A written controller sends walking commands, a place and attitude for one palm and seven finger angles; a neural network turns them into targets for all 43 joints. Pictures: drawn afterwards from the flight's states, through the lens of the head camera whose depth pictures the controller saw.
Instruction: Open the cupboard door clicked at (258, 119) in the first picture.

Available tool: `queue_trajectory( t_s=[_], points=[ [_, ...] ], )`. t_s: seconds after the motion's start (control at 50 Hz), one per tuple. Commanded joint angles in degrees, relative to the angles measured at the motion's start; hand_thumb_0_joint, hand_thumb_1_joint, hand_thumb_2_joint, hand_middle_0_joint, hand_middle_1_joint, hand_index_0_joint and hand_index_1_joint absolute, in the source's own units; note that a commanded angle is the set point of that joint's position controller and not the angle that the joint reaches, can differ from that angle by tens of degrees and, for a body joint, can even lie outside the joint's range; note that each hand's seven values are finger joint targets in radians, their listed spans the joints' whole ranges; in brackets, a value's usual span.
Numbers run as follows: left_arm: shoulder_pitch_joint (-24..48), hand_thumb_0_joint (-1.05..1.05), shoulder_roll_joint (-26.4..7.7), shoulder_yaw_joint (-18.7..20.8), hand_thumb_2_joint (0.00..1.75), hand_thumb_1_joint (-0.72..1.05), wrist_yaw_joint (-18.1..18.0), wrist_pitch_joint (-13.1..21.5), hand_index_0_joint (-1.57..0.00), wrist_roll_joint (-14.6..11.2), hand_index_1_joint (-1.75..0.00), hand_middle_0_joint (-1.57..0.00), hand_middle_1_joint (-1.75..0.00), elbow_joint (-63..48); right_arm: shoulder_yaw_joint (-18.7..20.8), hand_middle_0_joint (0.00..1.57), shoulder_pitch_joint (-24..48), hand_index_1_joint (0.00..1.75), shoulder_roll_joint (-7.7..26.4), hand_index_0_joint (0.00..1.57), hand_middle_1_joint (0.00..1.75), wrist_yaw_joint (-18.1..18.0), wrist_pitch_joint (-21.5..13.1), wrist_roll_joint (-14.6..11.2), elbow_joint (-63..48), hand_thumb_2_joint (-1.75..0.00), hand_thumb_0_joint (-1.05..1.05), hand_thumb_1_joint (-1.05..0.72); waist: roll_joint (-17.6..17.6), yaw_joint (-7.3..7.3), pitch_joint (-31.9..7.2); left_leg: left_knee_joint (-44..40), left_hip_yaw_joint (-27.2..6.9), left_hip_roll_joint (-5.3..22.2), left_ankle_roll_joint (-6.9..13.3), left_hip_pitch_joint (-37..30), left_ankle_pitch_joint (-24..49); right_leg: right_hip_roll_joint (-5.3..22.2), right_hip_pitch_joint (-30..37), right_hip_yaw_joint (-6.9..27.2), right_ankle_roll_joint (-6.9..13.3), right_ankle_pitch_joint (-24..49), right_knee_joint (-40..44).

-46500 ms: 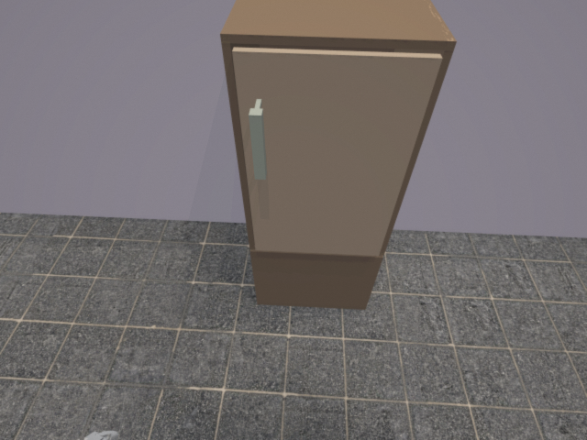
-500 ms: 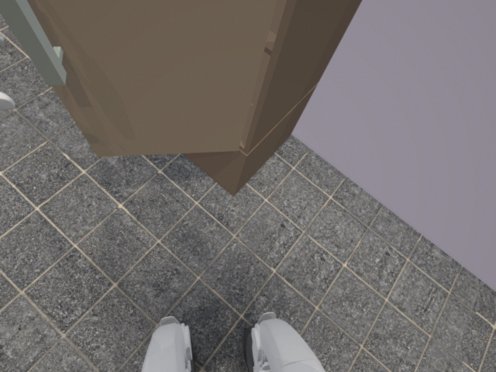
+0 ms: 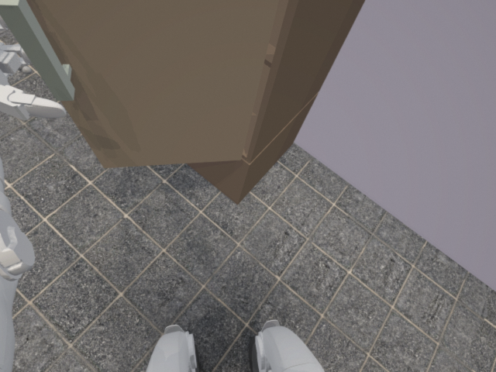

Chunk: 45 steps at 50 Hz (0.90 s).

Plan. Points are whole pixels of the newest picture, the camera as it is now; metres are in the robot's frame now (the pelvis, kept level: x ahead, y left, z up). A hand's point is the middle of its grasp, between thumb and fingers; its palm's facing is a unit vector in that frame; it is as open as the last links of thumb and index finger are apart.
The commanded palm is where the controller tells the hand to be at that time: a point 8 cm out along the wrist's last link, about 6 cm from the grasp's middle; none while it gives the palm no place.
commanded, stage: slide the fingers in behind the handle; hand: left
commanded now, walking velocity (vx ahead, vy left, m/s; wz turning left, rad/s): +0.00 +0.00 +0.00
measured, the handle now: (44, 43) +0.58 +0.24 +0.10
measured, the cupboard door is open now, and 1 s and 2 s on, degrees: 47 47 47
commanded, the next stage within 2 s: close the thumb around the handle in 0.94 s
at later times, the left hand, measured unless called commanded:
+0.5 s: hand (55, 75) +0.53 +0.22 +0.10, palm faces +0.03 -1.00 -0.01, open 14.0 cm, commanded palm +0.51 +0.25 +0.10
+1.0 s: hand (57, 73) +0.53 +0.21 +0.10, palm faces +0.05 -1.00 -0.01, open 14.0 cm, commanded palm +0.51 +0.25 +0.10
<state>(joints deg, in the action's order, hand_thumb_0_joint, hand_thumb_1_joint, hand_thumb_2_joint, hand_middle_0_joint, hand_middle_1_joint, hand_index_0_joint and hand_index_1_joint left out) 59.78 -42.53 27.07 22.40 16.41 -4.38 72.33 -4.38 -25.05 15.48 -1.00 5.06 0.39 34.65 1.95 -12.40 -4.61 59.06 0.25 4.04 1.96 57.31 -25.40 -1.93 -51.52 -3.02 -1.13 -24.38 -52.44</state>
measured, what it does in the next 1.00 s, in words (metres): stands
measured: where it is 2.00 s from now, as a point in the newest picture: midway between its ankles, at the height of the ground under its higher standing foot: outside the picture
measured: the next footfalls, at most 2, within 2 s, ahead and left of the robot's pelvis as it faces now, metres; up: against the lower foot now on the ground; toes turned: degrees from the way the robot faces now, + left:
none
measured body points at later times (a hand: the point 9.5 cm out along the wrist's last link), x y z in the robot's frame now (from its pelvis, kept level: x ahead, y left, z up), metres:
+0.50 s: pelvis +0.00 -0.01 +0.00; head +0.14 +0.01 +0.43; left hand +0.52 +0.27 +0.10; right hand -0.02 -0.28 -0.10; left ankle +0.01 +0.09 -0.67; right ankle +0.00 -0.14 -0.67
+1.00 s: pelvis +0.00 -0.02 +0.00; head +0.14 +0.01 +0.43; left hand +0.52 +0.27 +0.11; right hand -0.02 -0.28 -0.10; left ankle +0.01 +0.09 -0.67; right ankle +0.00 -0.14 -0.67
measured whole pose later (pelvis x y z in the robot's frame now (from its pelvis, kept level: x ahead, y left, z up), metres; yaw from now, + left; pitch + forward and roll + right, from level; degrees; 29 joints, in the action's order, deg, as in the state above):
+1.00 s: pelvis +0.00 -0.02 +0.00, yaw +1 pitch +22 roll -4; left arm 57.7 -37.2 25.1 17.6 18.8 -4.9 71.6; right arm -3.0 -24.7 15.7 -0.6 4.1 0.3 36.0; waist 2.0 -11.8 -5.0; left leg 57.9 0.1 4.1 0.8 55.2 -24.8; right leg -2.1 -50.2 -3.1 0.0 -24.7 -53.0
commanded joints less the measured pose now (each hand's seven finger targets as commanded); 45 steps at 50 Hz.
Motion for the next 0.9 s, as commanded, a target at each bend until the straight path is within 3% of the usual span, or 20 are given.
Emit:
queue_trajectory(
  t_s=[0.0,0.16,0.26,0.3,0.32,0.34,0.4,0.48,0.54,0.56,0.64,0.68,0.72,0.74,0.8,0.86,0.88],
  points=[
    [24.45,0.00,-13.42,0.23,0.30,-0.50,-0.87,4.46,-0.30,-0.96,-1.20,-0.30,-1.20,-13.94,5.22,0.20,-12.05,0.30,12.11,0.20,0.30,-0.75,-0.40,0.44,-1.11,-0.90,0.00,-0.90,12.58,-0.12,-29.73,-4.98,-5.70,-0.73,-0.92,-34.28,30.42,-2.77,2.15,-0.98,2.08,17.98,4.49],
    [21.70,0.00,-12.17,0.57,0.30,-0.50,-2.75,4.90,-0.30,-0.90,-1.20,-0.30,-1.20,-12.48,5.36,0.20,-11.25,0.30,11.77,0.20,0.30,-0.40,-0.43,0.27,-1.43,-0.90,0.00,-0.90,8.87,0.33,-27.70,-5.34,-4.20,-1.43,-0.23,-29.56,26.26,-2.65,6.04,-0.17,1.81,18.83,5.03],
    [23.53,0.00,-14.24,1.34,0.30,-0.50,-3.20,5.69,-0.30,-0.58,-1.20,-0.30,-1.20,-12.96,5.29,0.20,-10.83,0.30,11.85,0.20,0.30,-0.72,-0.56,0.08,-1.53,-0.90,0.00,-0.90,8.20,0.17,-27.69,-5.31,-3.67,-1.67,0.03,-27.08,23.50,-2.44,7.85,0.54,1.70,18.43,4.99],
    [24.38,0.00,-13.27,1.00,0.30,-0.50,-3.34,6.59,-0.30,-0.76,-1.20,-0.30,-1.20,-14.23,5.35,0.20,-10.78,0.30,11.60,0.20,0.30,-0.67,-0.87,0.24,-1.25,-0.90,0.00,-0.90,11.03,0.39,-29.73,-4.88,-3.87,-1.62,-0.22,-29.69,25.72,-2.43,6.95,0.46,1.84,19.42,4.53],
    [24.86,0.00,-11.80,-0.02,0.30,-0.50,-3.26,6.70,-0.30,-1.08,-1.20,-0.30,-1.20,-14.63,5.46,0.20,-10.86,0.30,11.55,0.20,0.30,-0.62,-0.90,0.23,-1.01,-0.90,0.00,-0.90,10.06,-0.38,-30.00,-4.77,-3.99,-1.52,-0.14,-30.28,26.11,-2.49,6.77,0.42,1.72,19.79,4.65],
    [22.95,0.00,-12.39,0.79,0.30,-0.50,-3.17,6.46,-0.30,-1.11,-1.20,-0.30,-1.20,-13.20,5.54,0.20,-10.74,0.30,11.65,0.20,0.30,-0.72,-0.85,0.13,-0.98,-0.90,0.00,-0.90,9.19,0.16,-29.09,-4.76,-3.82,-1.53,-0.15,-29.45,25.73,-2.48,7.12,0.54,1.74,19.75,4.84],
    [24.08,0.00,-10.81,-0.87,0.30,-0.50,-3.08,5.67,-0.30,-1.26,-1.20,-0.30,-1.20,-11.62,5.33,0.20,-10.39,0.30,11.62,0.20,0.30,-0.83,-0.93,-0.07,-0.89,-0.90,0.00,-0.90,8.81,-0.58,-26.96,-5.01,-3.47,-1.70,0.05,-27.32,23.05,-2.32,6.87,0.79,1.56,18.61,5.19],
    [26.21,0.00,-8.45,-2.19,0.30,-0.50,-3.84,5.88,-0.30,-1.54,-1.20,-0.30,-1.20,-13.74,5.45,0.20,-10.80,0.30,11.38,0.20,0.30,-0.78,-1.42,0.25,-0.57,-0.90,0.00,-0.90,9.78,-0.95,-28.53,-4.87,-3.93,-1.70,0.04,-29.27,23.72,-2.31,5.77,0.58,1.80,18.06,4.97],
    [25.19,0.00,-11.97,0.54,0.30,-0.50,-4.54,5.72,-0.30,-1.01,-1.20,-0.30,-1.20,-11.77,5.39,0.20,-11.00,0.30,11.60,0.20,0.30,-0.70,-1.56,0.25,-0.31,-0.90,0.00,-0.90,8.23,-0.29,-28.63,-4.62,-3.65,-1.81,0.13,-26.76,23.41,-2.24,7.93,0.89,1.61,19.09,4.79],
    [24.98,0.00,-9.73,-1.56,0.30,-0.50,-4.43,5.47,-0.30,-0.86,-1.20,-0.30,-1.20,-11.12,5.30,0.20,-10.57,0.30,11.36,0.20,0.30,-0.61,-1.59,0.16,-0.53,-0.90,0.00,-0.90,7.76,-0.94,-27.37,-4.74,-3.18,-1.98,0.27,-25.52,22.16,-2.19,8.02,1.08,1.44,18.85,5.20],
    [24.93,0.00,-12.38,0.14,0.30,-0.50,-4.27,6.21,-0.30,-0.52,-1.20,-0.30,-1.20,-12.45,5.34,0.20,-10.67,0.30,11.50,0.20,0.30,-0.69,-1.66,0.18,-0.51,-0.90,0.00,-0.90,9.19,-0.16,-29.14,-4.59,-3.20,-1.90,0.12,-26.29,22.72,-2.14,8.62,1.19,1.59,19.30,4.83],
    [25.22,0.00,-10.61,-0.66,0.30,-0.50,-3.99,6.69,-0.30,-1.07,-1.20,-0.30,-1.20,-13.90,5.42,0.20,-10.93,0.30,11.23,0.20,0.30,-0.63,-1.80,0.29,-0.67,-0.90,0.00,-0.90,10.26,-0.07,-30.60,-4.59,-3.43,-1.94,0.08,-28.40,24.86,-2.30,8.37,1.01,1.82,20.41,4.47],
    [23.81,0.00,-11.83,0.37,0.30,-0.50,-3.87,6.36,-0.30,-1.23,-1.20,-0.30,-1.20,-13.24,5.46,0.20,-10.74,0.30,11.50,0.20,0.30,-0.62,-1.60,0.19,-0.56,-0.90,0.00,-0.90,9.29,0.32,-30.18,-4.60,-3.33,-1.83,0.05,-27.68,24.53,-2.28,8.85,1.08,1.61,20.47,4.71],
    [24.34,0.00,-10.44,-0.84,0.30,-0.50,-3.74,6.25,-0.30,-1.24,-1.20,-0.30,-1.20,-13.48,5.44,0.20,-10.66,0.30,11.32,0.20,0.30,-0.52,-1.60,0.10,-0.64,-0.90,0.00,-0.90,9.68,-0.06,-29.52,-4.91,-3.38,-1.88,0.03,-27.92,24.52,-2.34,8.56,0.93,1.63,20.42,4.82],
    [23.36,0.00,-11.04,0.25,0.30,-0.50,-3.88,6.59,-0.30,-1.42,-1.20,-0.30,-1.20,-14.15,5.64,0.20,-10.74,0.30,11.42,0.20,0.30,-0.50,-1.47,0.17,-0.62,-0.90,0.00,-0.90,9.61,0.50,-30.45,-5.04,-3.47,-1.80,-0.10,-28.88,25.50,-2.39,8.89,0.81,1.72,20.96,4.76],
    [23.31,0.00,-8.07,-2.09,0.30,-0.50,-4.03,5.89,-0.30,-1.40,-1.20,-0.30,-1.20,-12.34,5.63,0.20,-10.50,0.30,11.35,0.20,0.30,-0.42,-1.40,-0.01,-0.52,-0.90,0.00,-0.90,7.92,-0.55,-26.60,-5.45,-3.38,-1.88,0.09,-27.34,22.82,-2.41,7.37,0.71,1.55,18.79,5.60],
    [24.82,0.00,-8.57,-1.58,0.30,-0.50,-4.24,6.34,-0.30,-1.59,-1.20,-0.30,-1.20,-13.52,5.51,0.20,-10.68,0.30,11.28,0.20,0.30,-0.52,-1.54,0.21,-0.29,-0.90,0.00,-0.90,8.88,-0.50,-27.03,-5.46,-3.56,-1.84,0.11,-27.95,23.44,-2.35,7.37,0.61,1.77,18.95,5.31]
  ],
)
